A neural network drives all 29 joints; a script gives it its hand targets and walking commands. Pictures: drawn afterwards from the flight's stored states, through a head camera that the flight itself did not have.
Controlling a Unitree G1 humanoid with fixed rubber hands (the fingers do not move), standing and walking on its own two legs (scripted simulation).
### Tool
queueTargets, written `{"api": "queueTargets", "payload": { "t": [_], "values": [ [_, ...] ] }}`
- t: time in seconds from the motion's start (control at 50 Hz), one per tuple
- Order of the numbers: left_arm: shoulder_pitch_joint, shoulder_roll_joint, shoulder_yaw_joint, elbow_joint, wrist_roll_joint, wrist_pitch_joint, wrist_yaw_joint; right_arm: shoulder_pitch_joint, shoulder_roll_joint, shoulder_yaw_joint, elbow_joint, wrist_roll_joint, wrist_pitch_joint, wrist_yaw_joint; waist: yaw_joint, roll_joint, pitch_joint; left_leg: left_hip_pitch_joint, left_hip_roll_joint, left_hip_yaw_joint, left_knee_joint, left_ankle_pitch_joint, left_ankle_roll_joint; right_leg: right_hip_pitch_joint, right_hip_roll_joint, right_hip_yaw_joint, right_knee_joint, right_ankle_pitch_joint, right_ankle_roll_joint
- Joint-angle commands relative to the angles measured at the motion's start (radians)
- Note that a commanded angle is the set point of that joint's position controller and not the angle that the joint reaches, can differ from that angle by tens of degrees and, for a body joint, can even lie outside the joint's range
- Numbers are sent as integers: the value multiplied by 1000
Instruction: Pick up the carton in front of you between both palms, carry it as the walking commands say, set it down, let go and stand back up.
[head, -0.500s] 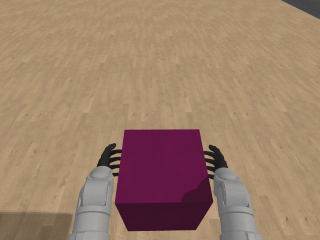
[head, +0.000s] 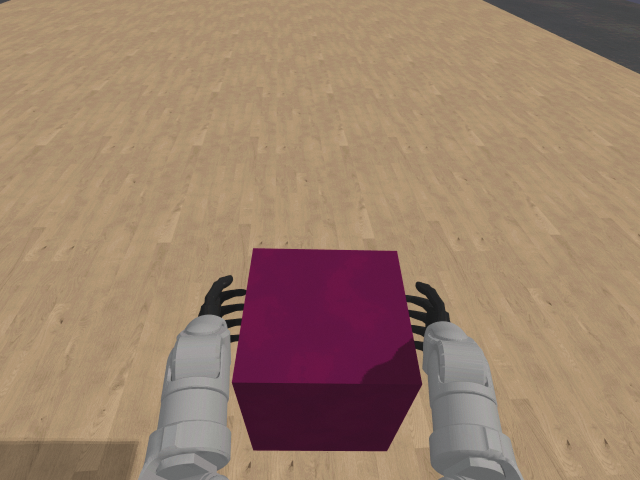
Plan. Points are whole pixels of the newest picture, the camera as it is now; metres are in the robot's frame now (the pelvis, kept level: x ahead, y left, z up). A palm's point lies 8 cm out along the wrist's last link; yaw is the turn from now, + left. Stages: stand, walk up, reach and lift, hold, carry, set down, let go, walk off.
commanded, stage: set down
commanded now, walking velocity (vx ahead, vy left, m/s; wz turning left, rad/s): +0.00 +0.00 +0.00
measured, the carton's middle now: (322, 354) +0.32 +0.00 -0.03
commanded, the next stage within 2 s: none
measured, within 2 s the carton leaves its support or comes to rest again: neither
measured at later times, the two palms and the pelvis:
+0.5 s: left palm (229, 369) +0.36 +0.16 -0.14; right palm (396, 367) +0.37 -0.14 -0.14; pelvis -0.01 -0.01 -0.07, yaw +0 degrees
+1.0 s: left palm (234, 384) +0.40 +0.17 -0.28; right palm (375, 374) +0.43 -0.12 -0.28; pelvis -0.04 -0.01 -0.19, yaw -1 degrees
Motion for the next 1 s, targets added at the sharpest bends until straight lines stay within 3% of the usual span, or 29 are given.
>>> {"api": "queueTargets", "payload": {
  "t": [0.0, 0.08, 0.18, 0.26, 0.34, 0.44, 0.52, 0.6, 0.66, 0.8, 0.98],
  "values": [
    [-608, -914, -411, 136, -223, -64, -263, -656, 892, 407, 123, 211, -71, 266, 7, 29, -108, 56, -26, -50, -76, -205, -1, -185, 36, 2, -105, -188, -43],
    [-635, -819, -251, 235, -121, -121, -220, -670, 806, 250, 231, 100, -129, 221, 8, 31, -76, -27, -30, -46, -16, -164, -1, -256, 48, 2, -43, -158, -41],
    [-557, -668, -137, 254, -28, -259, -174, -585, 665, 141, 251, 11, -259, 175, 16, 22, -158, -165, -52, -27, 89, 65, -4, -357, 72, -2, 58, 22, -21],
    [-538, -690, -221, 230, -60, -414, -170, -569, 688, 234, 238, 51, -414, 162, 24, 13, -352, -242, -67, -28, 193, 240, -12, -432, 95, -5, 159, 187, -1],
    [-608, -762, -376, 206, -131, -539, -175, -635, 763, 406, 211, 130, -537, 151, 33, 8, -638, -313, -82, -25, 335, 379, -23, -513, 111, -2, 282, 317, 14],
    [-672, -800, -539, 118, -213, -589, -174, -705, 817, 596, 114, 214, -585, 128, 48, -4, -1036, -436, -93, -7, 499, 495, -39, -573, 112, 5, 447, 479, 33],
    [-688, -810, -552, 108, -223, -547, -184, -727, 830, 613, 114, 222, -542, 132, 56, -9, -1071, -588, -98, 10, 558, 368, -43, -690, 123, -11, 509, 357, 39],
    [-738, -821, -487, 168, -195, -483, -211, -780, 835, 547, 179, 201, -480, 160, 57, -21, -956, -755, -102, 26, 595, 162, -41, -854, 128, -34, 544, 142, 36],
    [-789, -821, -438, 213, -181, -447, -225, -839, 829, 498, 224, 190, -446, 178, 60, -22, -921, -841, -105, 32, 636, 88, -40, -959, 131, -46, 583, 54, 32],
    [-923, -813, -385, 256, -183, -433, -210, -968, 795, 431, 297, 191, -438, 180, 63, -9, -996, -970, -115, 48, 766, 79, -51, -1141, 147, -67, 721, 24, 31],
    [-1092, -786, -406, 237, -239, -428, -169, -1137, 756, 447, 318, 242, -438, 152, 76, -11, -1168, -1078, -125, 72, 931, 67, -70, -1272, 169, -94, 900, -3, 37]
  ]
}}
